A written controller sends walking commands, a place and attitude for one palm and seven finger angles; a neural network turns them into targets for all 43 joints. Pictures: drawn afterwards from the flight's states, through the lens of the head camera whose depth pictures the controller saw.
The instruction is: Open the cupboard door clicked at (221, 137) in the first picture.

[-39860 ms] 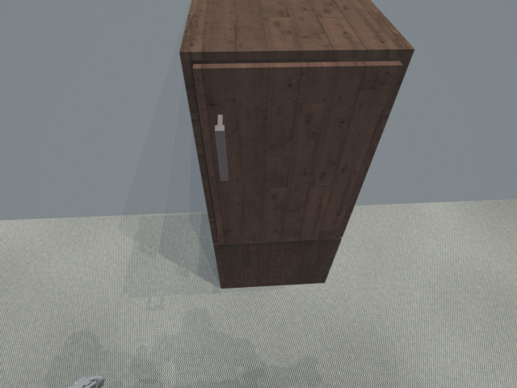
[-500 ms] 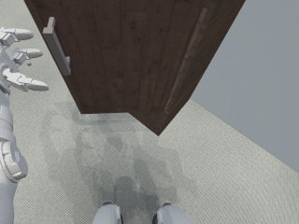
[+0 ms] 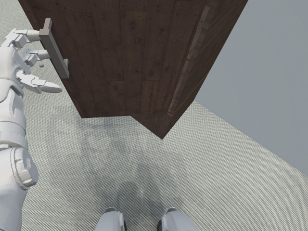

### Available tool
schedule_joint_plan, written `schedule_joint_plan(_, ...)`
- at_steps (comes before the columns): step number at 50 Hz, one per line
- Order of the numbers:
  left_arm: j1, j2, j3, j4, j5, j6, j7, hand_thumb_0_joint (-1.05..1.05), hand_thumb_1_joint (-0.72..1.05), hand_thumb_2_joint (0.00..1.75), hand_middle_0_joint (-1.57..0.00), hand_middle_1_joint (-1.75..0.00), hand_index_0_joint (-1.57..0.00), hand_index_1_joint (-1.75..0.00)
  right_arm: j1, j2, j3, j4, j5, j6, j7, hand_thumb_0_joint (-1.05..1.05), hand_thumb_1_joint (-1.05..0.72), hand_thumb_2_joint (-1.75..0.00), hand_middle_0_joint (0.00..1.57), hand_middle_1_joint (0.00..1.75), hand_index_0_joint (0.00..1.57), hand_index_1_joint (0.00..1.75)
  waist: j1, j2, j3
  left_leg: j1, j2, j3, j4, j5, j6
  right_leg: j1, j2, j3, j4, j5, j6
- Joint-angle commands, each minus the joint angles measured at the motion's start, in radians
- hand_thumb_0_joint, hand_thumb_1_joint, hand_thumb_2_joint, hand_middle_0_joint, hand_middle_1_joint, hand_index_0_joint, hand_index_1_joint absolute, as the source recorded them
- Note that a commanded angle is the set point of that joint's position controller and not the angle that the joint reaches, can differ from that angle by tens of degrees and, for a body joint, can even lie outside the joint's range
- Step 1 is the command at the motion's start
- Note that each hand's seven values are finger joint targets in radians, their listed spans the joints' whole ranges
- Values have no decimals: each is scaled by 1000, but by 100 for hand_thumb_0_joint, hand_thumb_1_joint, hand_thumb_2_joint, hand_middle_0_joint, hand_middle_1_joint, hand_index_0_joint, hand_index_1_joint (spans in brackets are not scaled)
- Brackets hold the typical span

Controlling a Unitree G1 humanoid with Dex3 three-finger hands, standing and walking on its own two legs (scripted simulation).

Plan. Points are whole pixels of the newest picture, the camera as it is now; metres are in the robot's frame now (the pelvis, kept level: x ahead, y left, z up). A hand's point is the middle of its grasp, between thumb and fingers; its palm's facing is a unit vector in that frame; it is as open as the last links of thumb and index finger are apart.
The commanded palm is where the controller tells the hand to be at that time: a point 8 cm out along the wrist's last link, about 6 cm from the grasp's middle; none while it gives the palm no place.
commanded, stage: slide the fingers in behind the handle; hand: left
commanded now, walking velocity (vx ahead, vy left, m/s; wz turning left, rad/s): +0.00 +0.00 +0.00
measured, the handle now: (57, 50) +0.55 +0.20 +0.09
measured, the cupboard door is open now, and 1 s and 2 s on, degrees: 44 44 44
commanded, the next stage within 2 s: close the thumb around the handle in 1.18 s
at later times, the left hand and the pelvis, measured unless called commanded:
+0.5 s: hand (55, 67) +0.50 +0.20 +0.09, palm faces +0.01 -1.00 +0.00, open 14.0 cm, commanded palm +0.47 +0.24 +0.09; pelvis +0.00 -0.01 +0.00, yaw +1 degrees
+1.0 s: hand (65, 66) +0.50 +0.18 +0.09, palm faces +0.03 -1.00 -0.02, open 14.0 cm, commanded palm +0.47 +0.22 +0.09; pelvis +0.00 -0.02 +0.00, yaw +1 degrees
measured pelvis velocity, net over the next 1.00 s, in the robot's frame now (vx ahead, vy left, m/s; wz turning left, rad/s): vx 0.00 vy -0.02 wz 0.01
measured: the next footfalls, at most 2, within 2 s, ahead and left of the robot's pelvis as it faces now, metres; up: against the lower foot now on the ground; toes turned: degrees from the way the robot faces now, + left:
none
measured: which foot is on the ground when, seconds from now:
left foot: down 0.00-1.00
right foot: down 0.00-1.00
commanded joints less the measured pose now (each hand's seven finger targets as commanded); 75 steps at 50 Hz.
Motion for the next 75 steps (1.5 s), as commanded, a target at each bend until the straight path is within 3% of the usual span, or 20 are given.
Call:
schedule_joint_plan(1, -431, 288, 30, -168, -11, -52, 17, 0, -50, 30, -30, -120, -30, -120, 152, -194, -68, -44, -2, -17, -18, 0, -90, -90, 20, 30, 20, 30, 0, 111, -408, 447, -34, -92, -90, 353, 7, 51, 45, 22, -102, 291, -14)
schedule_joint_plan(4, -437, 279, 32, -243, -8, -78, 26, 0, -50, 30, -30, -120, -30, -120, 150, -186, -71, -49, -8, -21, -14, 0, -90, -90, 20, 30, 20, 30, 20, 177, -499, 526, -35, -93, -78, 440, 0, 60, 44, 24, -87, 345, -18)
schedule_joint_plan(7, -419, 230, 10, -210, -25, -83, 25, 0, -50, 30, -30, -120, -30, -120, 149, -182, -71, -43, -6, -20, -12, 0, -90, -90, 20, 30, 20, 30, 4, 109, -449, 494, -34, -92, -76, 431, 5, 68, 48, 22, -91, 355, -17)
schedule_joint_plan(13, -411, 203, -1, -241, -25, -84, 34, 0, -50, 30, -30, -120, -30, -120, 136, -176, -74, -47, -4, -23, -8, 0, -90, -90, 20, 30, 20, 30, 19, 145, -487, 511, -39, -85, -76, 444, 2, 82, 43, 25, -85, 376, -16)
schedule_joint_plan(16, -417, 175, -20, -233, -25, -80, 45, 0, -50, 30, -30, -120, -30, -120, 129, -175, -76, -44, -2, -21, -7, 0, -90, -90, 20, 30, 20, 30, 8, 107, -448, 485, -38, -84, -78, 409, 5, 75, 42, 26, -91, 359, -13)
schedule_joint_plan(23, -426, 126, -47, -254, -18, -92, 75, 0, -50, 30, -30, -120, -30, -120, 120, -166, -77, -41, -3, -28, 0, 0, -90, -90, 20, 30, 20, 30, 11, 122, -458, 504, -40, -86, -79, 425, 1, 74, 40, 24, -85, 368, -15)
schedule_joint_plan(29, -435, 133, -37, -212, -8, -87, 109, 0, -50, 30, -30, -120, -30, -120, 117, -167, -75, -40, -2, -30, 0, 0, -90, -90, 20, 30, 20, 30, 6, 74, -420, 439, -47, -79, -85, 356, 6, 95, 37, 32, -93, 342, -12)
schedule_joint_plan(32, -457, 117, -49, -236, -3, -101, 120, 0, -50, 30, -30, -120, -30, -120, 120, -164, -75, -42, -7, -36, 2, 0, -90, -90, 20, 30, 20, 30, 9, 108, -445, 458, -50, -82, -82, 362, 6, 88, 37, 33, -86, 339, -16)
schedule_joint_plan(40, -443, 120, -39, -236, 1, -108, 132, 0, -50, 30, -30, -120, -30, -120, 123, -162, -78, -39, -7, -41, 7, 0, -90, -90, 20, 30, 20, 30, 17, 92, -475, 441, -52, -71, -80, 364, 8, 128, 36, 43, -88, 369, -12)
schedule_joint_plan(45, -449, 89, -68, -226, -2, -109, 124, 0, -50, 30, -30, -120, -30, -120, 122, -159, -78, -31, -4, -40, 5, 0, -90, -90, 20, 30, 20, 30, 3, 93, -444, 433, -52, -68, -84, 336, 9, 111, 35, 44, -98, 352, -10)
schedule_joint_plan(47, -429, 130, -30, -221, -7, -112, 125, 0, -50, 30, -30, -120, -30, -120, 128, -166, -78, -32, -6, -41, 1, 0, -90, -90, 20, 30, 20, 30, 14, 73, -447, 417, -54, -67, -83, 342, 13, 135, 37, 48, -96, 362, -13)
schedule_joint_plan(51, -428, 73, -76, -235, -10, -111, 117, 0, -50, 30, -30, -120, -30, -120, 124, -157, -79, -31, -3, -42, 5, 0, -90, -90, 20, 30, 20, 30, 9, 82, -451, 436, -54, -67, -85, 359, 10, 127, 36, 43, -96, 376, -11)
schedule_joint_plan(55, -450, 95, -69, -206, -4, -104, 121, 0, -50, 30, -30, -120, -30, -120, 125, -162, -78, -25, -2, -41, 1, 0, -90, -90, 20, 30, 20, 30, -1, 72, -427, 402, -56, -64, -83, 319, 14, 122, 33, 52, -102, 351, -8)
schedule_joint_plan(58, -441, 122, -41, -212, -5, -106, 121, 0, -50, 30, -30, -120, -30, -120, 130, -164, -79, -27, -5, -43, 0, 0, -90, -90, 20, 30, 20, 30, 11, 80, -464, 420, -56, -67, -80, 350, 12, 136, 33, 50, -93, 373, -11)
schedule_joint_plan(64, -427, 91, -60, -228, -7, -109, 122, 0, -50, 30, -30, -120, -30, -120, 126, -160, -81, -29, -5, -40, 4, 0, -90, -90, 20, 30, 20, 30, 10, 91, -465, 455, -51, -72, -76, 391, 6, 113, 35, 39, -87, 389, -11)
schedule_joint_plan(67, -458, 55, -86, -236, -9, -107, 129, 0, -33, 37, -31, -122, -31, -122, 124, -160, -81, -30, -6, -41, 5, 0, -90, -90, 20, 30, 20, 30, -4, 88, -438, 454, -52, -75, -78, 371, 10, 90, 37, 38, -92, 367, -12)
schedule_joint_plan(69, -439, 121, -37, -234, -4, -106, 133, 0, -22, 42, -32, -123, -32, -123, 127, -166, -83, -29, -6, -40, 4, 0, -90, -90, 20, 30, 20, 30, 13, 79, -479, 448, -53, -73, -76, 383, 9, 127, 35, 45, -87, 388, -11)
schedule_joint_plan(71, -430, 98, -58, -224, -2, -101, 127, 0, -11, 47, -33, -124, -33, -124, 123, -162, -80, -32, -4, -38, 3, 0, -90, -90, 20, 30, 20, 30, 5, 71, -449, 437, -52, -70, -81, 378, 9, 121, 34, 41, -91, 386, -10)
schedule_joint_plan(73, -439, 91, -55, -263, -9, -113, 126, 0, 0, 52, -34, -125, -34, -125, 121, -159, -83, -31, -6, -40, 5, 0, -90, -90, 20, 30, 20, 30, 16, 120, -495, 484, -51, -73, -75, 421, 5, 117, 35, 38, -81, 409, -14)
schedule_joint_plan(75, -412, 87, -50, -254, -16, -113, 125, 0, 12, 56, -34, -127, -34, -127, 118, -159, -83, -35, -6, -39, 7, 0, -90, -90, 20, 30, 20, 30, 19, 94, -483, 477, -52, -72, -78, 422, 6, 130, 37, 38, -87, 414, -12)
